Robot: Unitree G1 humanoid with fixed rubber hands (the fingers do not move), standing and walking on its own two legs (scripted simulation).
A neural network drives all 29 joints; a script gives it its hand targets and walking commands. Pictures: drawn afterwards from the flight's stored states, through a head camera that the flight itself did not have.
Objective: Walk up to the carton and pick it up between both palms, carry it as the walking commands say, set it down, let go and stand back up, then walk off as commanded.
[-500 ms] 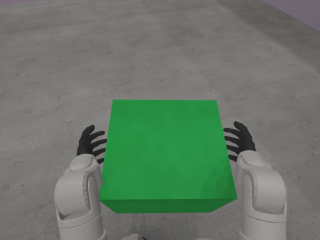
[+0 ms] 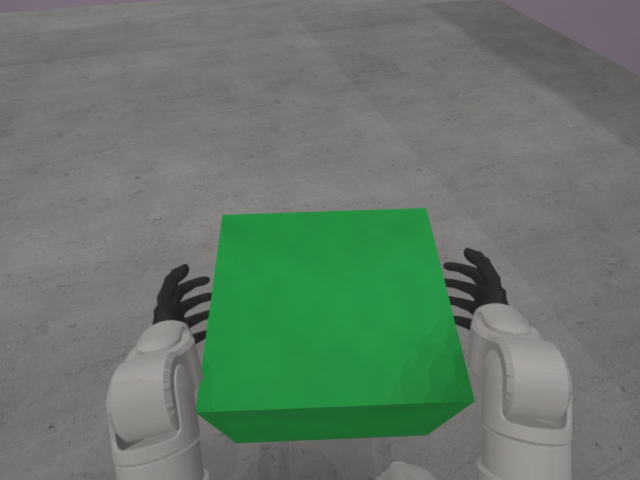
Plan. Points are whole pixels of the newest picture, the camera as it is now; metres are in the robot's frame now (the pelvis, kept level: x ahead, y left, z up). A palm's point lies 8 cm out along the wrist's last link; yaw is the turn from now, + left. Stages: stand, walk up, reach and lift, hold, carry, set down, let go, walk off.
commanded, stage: carry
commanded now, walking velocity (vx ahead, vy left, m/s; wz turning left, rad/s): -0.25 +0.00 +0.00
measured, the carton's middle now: (328, 329) +0.30 +0.01 +0.00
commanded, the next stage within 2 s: none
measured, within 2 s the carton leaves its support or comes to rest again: neither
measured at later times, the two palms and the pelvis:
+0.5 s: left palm out of the picture +0.08 +0.15 +0.10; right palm out of the picture +0.08 -0.19 +0.09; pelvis -0.18 -0.02 +0.00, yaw -2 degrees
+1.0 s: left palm out of the picture -0.08 +0.20 +0.10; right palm out of the picture -0.07 -0.13 +0.12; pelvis -0.34 +0.02 +0.00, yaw +0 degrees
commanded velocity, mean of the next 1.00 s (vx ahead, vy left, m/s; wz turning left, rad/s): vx -0.19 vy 0.00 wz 0.00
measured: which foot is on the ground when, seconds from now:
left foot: down 0.00-0.40, up 0.42-0.68, down 0.70-1.00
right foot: up 0.00-0.38, down 0.40-0.70, up 0.72-1.00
